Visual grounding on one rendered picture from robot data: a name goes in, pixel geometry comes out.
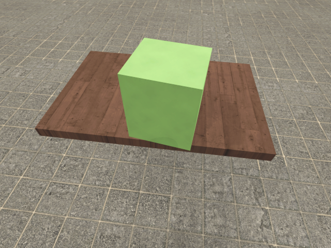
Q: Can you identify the carton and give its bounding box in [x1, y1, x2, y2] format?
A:
[117, 38, 212, 150]

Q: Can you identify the table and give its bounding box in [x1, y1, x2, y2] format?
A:
[35, 51, 276, 161]

